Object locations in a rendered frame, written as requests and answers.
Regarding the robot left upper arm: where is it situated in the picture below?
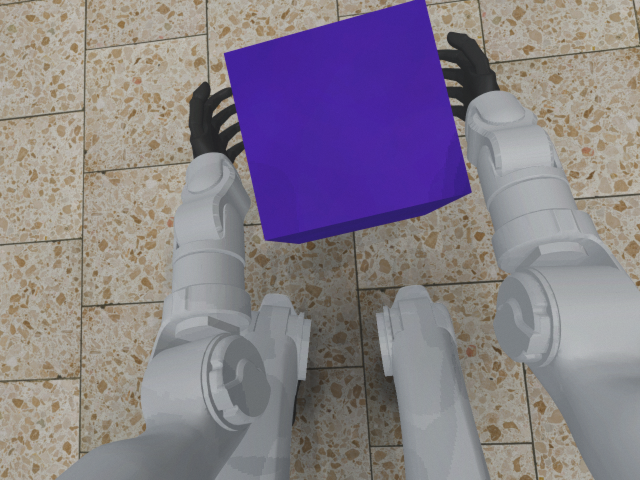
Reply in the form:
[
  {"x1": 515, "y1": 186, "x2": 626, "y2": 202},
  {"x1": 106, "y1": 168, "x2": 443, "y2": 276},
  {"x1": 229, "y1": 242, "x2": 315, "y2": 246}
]
[{"x1": 55, "y1": 333, "x2": 271, "y2": 480}]

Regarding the left robot hand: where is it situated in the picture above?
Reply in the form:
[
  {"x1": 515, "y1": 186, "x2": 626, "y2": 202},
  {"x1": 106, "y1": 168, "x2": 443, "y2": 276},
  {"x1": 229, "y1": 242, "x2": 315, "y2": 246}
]
[{"x1": 189, "y1": 81, "x2": 245, "y2": 164}]

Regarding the left robot forearm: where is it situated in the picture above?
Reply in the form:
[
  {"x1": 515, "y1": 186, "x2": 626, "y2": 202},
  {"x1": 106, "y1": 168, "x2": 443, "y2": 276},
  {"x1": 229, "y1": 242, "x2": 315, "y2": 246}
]
[{"x1": 141, "y1": 152, "x2": 252, "y2": 387}]

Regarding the robot right upper arm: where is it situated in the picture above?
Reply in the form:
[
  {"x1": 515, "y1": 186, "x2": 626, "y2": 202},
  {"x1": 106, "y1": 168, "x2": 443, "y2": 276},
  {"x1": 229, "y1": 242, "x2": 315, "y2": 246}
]
[{"x1": 493, "y1": 265, "x2": 640, "y2": 480}]

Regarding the robot left foot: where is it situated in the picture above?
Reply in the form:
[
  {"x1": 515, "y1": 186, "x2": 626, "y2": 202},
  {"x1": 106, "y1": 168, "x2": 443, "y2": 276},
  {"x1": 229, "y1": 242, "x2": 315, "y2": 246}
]
[{"x1": 292, "y1": 380, "x2": 301, "y2": 426}]

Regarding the right robot forearm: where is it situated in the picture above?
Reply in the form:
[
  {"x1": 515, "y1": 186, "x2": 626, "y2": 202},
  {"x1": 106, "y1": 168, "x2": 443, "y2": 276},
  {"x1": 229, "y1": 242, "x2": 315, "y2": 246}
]
[{"x1": 465, "y1": 91, "x2": 640, "y2": 293}]

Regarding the carton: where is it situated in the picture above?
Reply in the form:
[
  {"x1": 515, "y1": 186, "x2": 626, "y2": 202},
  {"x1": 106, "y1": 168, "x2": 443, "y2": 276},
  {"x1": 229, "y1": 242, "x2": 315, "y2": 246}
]
[{"x1": 224, "y1": 0, "x2": 472, "y2": 244}]

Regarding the right robot hand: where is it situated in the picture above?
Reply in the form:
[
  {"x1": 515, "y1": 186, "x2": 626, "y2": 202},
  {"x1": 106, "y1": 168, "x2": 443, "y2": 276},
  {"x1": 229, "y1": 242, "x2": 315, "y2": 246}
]
[{"x1": 437, "y1": 32, "x2": 500, "y2": 121}]

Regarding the robot left thigh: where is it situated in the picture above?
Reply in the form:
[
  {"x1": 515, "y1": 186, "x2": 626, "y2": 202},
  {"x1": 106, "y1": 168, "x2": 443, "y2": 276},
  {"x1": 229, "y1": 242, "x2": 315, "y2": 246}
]
[{"x1": 215, "y1": 305, "x2": 311, "y2": 480}]

